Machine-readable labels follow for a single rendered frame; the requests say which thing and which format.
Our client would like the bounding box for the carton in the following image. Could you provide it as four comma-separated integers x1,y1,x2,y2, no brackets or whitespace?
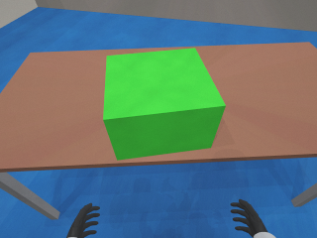
103,48,226,161

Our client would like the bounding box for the right robot hand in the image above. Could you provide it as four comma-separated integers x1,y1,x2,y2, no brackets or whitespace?
230,199,267,238

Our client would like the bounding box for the left robot hand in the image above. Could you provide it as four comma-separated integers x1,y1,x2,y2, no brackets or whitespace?
66,203,100,238

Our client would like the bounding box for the table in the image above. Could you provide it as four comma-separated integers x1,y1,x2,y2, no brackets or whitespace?
0,42,317,220

